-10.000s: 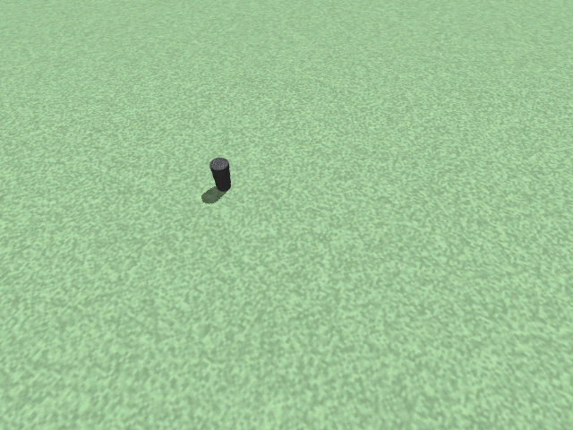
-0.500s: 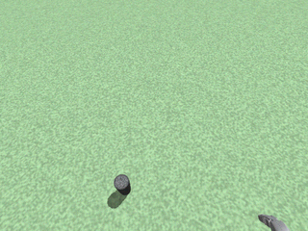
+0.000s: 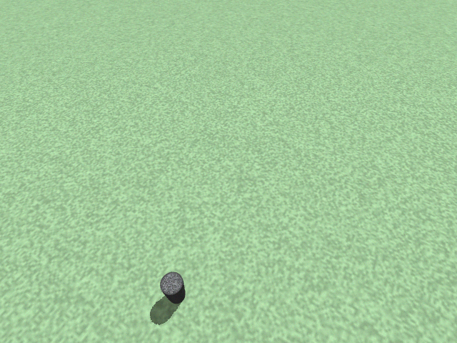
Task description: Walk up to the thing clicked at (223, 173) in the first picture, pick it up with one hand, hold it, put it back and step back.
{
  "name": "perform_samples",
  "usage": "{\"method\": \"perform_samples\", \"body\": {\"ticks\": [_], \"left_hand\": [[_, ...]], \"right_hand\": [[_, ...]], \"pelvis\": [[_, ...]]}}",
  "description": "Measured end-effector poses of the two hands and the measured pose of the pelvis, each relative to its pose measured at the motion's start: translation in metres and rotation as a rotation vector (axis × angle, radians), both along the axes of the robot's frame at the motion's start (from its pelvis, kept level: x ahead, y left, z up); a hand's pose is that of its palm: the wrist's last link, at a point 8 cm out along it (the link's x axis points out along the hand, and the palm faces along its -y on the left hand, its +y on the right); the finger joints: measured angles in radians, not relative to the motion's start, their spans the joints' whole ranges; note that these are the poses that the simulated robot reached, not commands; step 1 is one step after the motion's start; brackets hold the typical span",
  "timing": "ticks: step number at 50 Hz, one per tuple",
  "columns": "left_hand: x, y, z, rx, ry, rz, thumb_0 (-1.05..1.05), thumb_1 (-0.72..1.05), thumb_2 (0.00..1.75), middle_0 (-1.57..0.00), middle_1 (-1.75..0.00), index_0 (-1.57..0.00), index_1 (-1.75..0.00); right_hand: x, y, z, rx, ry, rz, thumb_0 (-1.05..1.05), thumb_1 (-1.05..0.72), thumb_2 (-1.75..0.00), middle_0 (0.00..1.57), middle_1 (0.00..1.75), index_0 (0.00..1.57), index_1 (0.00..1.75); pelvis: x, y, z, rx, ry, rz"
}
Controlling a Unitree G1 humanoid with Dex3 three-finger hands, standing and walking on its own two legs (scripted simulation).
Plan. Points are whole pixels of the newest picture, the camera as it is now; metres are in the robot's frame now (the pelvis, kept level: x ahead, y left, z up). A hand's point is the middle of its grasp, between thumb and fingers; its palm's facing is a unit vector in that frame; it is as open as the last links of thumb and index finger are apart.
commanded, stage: stand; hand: left
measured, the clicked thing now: (174, 289) +0.45 +0.23 -0.71
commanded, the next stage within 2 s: go down in 1.96 s
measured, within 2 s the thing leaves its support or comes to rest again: neither
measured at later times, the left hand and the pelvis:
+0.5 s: hand out of the picture +0.09 +0.24 -0.15, palm faces -0.01 -0.94 -0.35, open 7.4 cm; pelvis +0.02 -0.01 +0.00, yaw +1 degrees
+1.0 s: hand out of the picture +0.09 +0.24 -0.15, palm faces -0.01 -0.94 -0.34, open 7.4 cm; pelvis +0.01 -0.01 +0.00, yaw +1 degrees
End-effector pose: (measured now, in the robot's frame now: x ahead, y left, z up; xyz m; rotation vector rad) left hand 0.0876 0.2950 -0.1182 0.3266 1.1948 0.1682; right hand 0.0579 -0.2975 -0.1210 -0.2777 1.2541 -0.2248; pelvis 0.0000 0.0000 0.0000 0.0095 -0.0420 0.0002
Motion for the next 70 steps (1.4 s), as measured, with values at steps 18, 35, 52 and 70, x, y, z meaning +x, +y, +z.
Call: {"method": "perform_samples", "body": {"ticks": [18, 35, 52, 70], "left_hand": [[-0.012, -0.005, 0.001, 0.013, 0.047, 0.043, 0.0, 0.9, 0.9, -0.2, -0.3, -0.2, -0.3], [0.003, -0.01, 0.002, 0.008, 0.012, 0.035, 0.0, 0.9, 0.9, -0.2, -0.3, -0.2, -0.3], [-0.006, -0.006, 0.001, 0.01, 0.038, 0.046, 0.0, 0.9, 0.9, -0.2, -0.3, -0.2, -0.3], [-0.005, -0.005, 0.001, 0.012, 0.044, 0.05, 0.0, 0.9, 0.9, -0.2, -0.3, -0.2, -0.3]], "right_hand": [[0.04, -0.008, 0.002, -0.004, -0.034, 0.039, 0.0, -0.91, -0.89, 0.21, 0.3, 0.2, 0.3], [0.037, -0.012, 0.004, -0.008, -0.028, 0.043, 0.0, -0.91, -0.89, 0.21, 0.3, 0.2, 0.3], [0.025, -0.011, 0.001, -0.01, 0.009, 0.043, 0.0, -0.91, -0.89, 0.21, 0.3, 0.2, 0.3], [0.04, -0.009, 0.002, -0.01, -0.007, 0.056, 0.0, -0.91, -0.89, 0.21, 0.3, 0.2, 0.3]], "pelvis": [[0.015, -0.009, 0.001, -0.008, 0.008, 0.016], [0.016, -0.013, 0.002, -0.01, 0.004, 0.019], [0.015, -0.011, 0.002, -0.008, 0.008, 0.021], [0.022, -0.01, 0.002, -0.008, 0.014, 0.025]]}}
